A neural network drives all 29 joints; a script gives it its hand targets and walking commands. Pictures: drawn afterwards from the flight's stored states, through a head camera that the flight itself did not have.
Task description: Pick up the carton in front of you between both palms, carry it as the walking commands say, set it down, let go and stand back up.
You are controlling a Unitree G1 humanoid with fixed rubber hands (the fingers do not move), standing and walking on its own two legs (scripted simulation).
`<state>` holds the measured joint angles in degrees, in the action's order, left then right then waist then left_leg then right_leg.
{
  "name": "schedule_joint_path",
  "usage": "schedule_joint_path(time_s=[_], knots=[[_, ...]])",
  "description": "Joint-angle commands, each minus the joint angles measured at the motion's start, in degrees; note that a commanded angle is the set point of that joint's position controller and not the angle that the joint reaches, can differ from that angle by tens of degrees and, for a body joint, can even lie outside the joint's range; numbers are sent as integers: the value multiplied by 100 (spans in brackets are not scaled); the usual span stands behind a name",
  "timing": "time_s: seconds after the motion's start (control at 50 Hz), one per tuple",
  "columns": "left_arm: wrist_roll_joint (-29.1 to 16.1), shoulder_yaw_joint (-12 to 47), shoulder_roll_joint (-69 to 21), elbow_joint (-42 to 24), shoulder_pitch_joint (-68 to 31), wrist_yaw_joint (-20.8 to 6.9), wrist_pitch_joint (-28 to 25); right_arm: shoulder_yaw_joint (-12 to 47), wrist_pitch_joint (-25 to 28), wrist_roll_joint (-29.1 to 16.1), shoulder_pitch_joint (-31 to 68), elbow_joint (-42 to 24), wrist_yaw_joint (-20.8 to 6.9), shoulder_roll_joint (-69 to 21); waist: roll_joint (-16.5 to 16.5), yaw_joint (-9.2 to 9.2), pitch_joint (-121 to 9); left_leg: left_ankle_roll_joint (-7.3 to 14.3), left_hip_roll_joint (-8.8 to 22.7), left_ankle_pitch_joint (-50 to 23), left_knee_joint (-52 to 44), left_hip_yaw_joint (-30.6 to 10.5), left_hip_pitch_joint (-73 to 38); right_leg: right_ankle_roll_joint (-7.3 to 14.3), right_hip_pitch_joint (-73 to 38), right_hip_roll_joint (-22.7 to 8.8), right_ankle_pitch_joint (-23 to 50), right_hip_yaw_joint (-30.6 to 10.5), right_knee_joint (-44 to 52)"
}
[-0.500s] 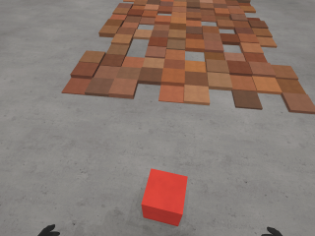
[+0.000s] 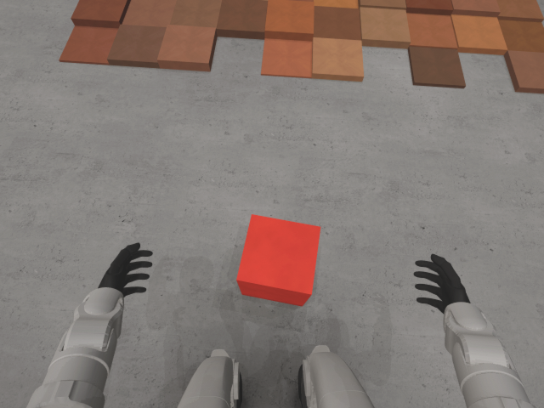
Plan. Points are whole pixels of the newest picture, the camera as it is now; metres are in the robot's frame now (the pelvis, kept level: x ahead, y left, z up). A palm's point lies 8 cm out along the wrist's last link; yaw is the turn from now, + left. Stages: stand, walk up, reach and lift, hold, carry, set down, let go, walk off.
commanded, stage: reach and lift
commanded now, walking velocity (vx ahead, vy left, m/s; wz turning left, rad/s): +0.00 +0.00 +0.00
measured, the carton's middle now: (278, 263) +0.45 -0.03 -0.60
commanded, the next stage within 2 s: none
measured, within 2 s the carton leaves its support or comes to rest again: neither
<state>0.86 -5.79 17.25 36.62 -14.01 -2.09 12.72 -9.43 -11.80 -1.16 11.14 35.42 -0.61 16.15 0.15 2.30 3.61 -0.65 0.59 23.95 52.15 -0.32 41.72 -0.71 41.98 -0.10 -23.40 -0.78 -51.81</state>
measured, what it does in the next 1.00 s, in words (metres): lowers itself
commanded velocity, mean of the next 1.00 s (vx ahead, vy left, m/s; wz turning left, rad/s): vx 0.00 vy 0.00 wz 0.00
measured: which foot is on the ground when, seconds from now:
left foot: down 0.00-1.00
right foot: down 0.00-1.00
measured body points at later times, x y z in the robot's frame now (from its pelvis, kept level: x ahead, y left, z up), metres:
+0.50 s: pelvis -0.08 +0.01 -0.07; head +0.21 +0.00 +0.28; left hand +0.48 +0.17 -0.15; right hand +0.40 -0.24 -0.16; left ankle +0.01 +0.12 -0.69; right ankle +0.02 -0.13 -0.69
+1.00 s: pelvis -0.05 +0.01 -0.17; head +0.30 +0.01 +0.11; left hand +0.50 +0.15 -0.34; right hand +0.42 -0.23 -0.33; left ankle +0.01 +0.13 -0.69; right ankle +0.02 -0.13 -0.69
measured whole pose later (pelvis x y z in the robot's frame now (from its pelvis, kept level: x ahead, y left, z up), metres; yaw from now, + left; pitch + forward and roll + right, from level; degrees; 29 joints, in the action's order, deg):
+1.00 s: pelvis -0.05 +0.01 -0.17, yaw -2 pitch +54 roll -3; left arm 4.1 -12.4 17.5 57.7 -71.0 1.5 6.1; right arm -26.7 -3.5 1.3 60.7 47.9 3.8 7.4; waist 1.5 5.4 -4.7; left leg -1.4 -2.6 28.1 87.7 -4.4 113.6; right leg -3.1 112.8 1.8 -26.7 -1.7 -85.4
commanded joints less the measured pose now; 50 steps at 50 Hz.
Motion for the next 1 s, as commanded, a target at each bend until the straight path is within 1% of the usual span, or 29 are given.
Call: schedule_joint_path(time_s=[0.0, 0.06, 0.14, 0.26, 0.32, 0.38, 0.46, 0.52, 0.58, 0.64, 0.7, 0.74, 0.78, 0.86, 0.92, 0.98], knots=[[-107, -151, 735, -218, -916, 61, -63, -244, 74, -141, 744, -314, 135, 703, 43, 57, -2978, -139, -280, -3148, 44, -57, -855, -236, -413, 262, 3358, 70, 39], [-183, -171, 777, -57, -1889, 75, -62, -326, 83, -233, 1571, -245, 215, 654, 117, 105, -3319, -119, -264, -2862, 212, -82, -549, -223, 161, 269, 2937, 97, -63], [-257, -209, 901, 253, -3217, 52, -8, -438, 6, -312, 2718, -156, 336, 556, 128, 184, -3691, -78, -262, -1996, 276, -57, 8, -226, 565, 239, 2192, 155, -128], [-231, -303, 1118, 939, -5257, -17, 177, -661, -207, -326, 4402, 91, 523, 467, 282, 356, -4351, -45, -311, -686, 232, 40, 592, -283, 1044, 201, 953, 335, -183], [-190, -357, 1185, 1316, -6138, -60, 218, -830, -272, -261, 5150, 269, 589, 392, 337, 448, -4637, -56, -345, -345, 266, 74, 827, -297, 1288, 218, 625, 429, -240], [-91, -461, 1231, 1678, -6830, -107, 194, -1023, -267, -155, 5758, 425, 631, 281, 381, 526, -4884, -69, -382, -255, 373, 100, 1093, -305, 1490, 248, 543, 488, -324], [139, -649, 1239, 1984, -7563, -169, 81, -1321, -167, 39, 6403, 514, 654, 83, 428, 604, -5189, -83, -433, -371, 509, 113, 1426, -329, 1647, 279, 740, 519, -434], [358, -807, 1215, 2040, -7859, -167, -32, -1532, -47, 198, 6580, 444, 653, -51, 495, 645, -5664, -65, -479, -763, 586, 83, 1353, -355, 1660, 321, 1170, 553, -516], [545, -937, 1118, 1908, -7830, -119, -139, -1678, 100, 322, 6394, 263, 614, -135, 606, 662, -6334, -43, -534, -1699, 736, 46, 949, -354, 1666, 385, 1941, 592, -625], [643, -1012, 851, 1765, -7614, -74, -278, -1809, 301, 439, 6087, 198, 523, -283, 724, 659, -6473, -51, -544, -2721, 996, -32, 776, -340, 2168, 421, 2616, 611, -804], [720, -1066, 515, 1677, -7317, -22, -442, -1948, 533, 556, 5812, 249, 420, -449, 798, 642, -6314, -52, -497, -3516, 1369, -140, 1036, -348, 2925, 430, 3029, 590, -1104], [751, -1085, 327, 1678, -7095, 26, -528, -2028, 666, 621, 5655, 355, 364, -508, 822, 633, -6219, -49, -452, -3830, 1674, -211, 1350, -365, 3445, 436, 3134, 567, -1378], [762, -1074, 214, 1718, -6871, 84, -585, -2073, 762, 651, 5512, 505, 331, -528, 828, 607, -6122, -57, -419, -3858, 2012, -240, 1790, -389, 3903, 436, 3087, 543, -1698], [652, -965, 235, 1729, -6666, 224, -707, -2043, 894, 602, 5465, 750, 336, -526, 715, 509, -5927, -117, -448, -3199, 2653, -161, 3048, -438, 4368, 437, 2891, 485, -2423], [442, -780, 457, 1576, -6887, 353, -782, -1847, 951, 359, 5657, 752, 402, -377, 687, 454, -6238, -137, -472, -2962, 3221, -101, 3593, -455, 4463, 427, 2930, 463, -3035], [52, -446, 758, 1409, -7241, 478, -800, -1493, 954, -19, 5947, 655, 530, -66, 728, 497, -6864, -152, -465, -2841, 3846, -57, 3658, -468, 4457, 387, 2900, 487, -3645]])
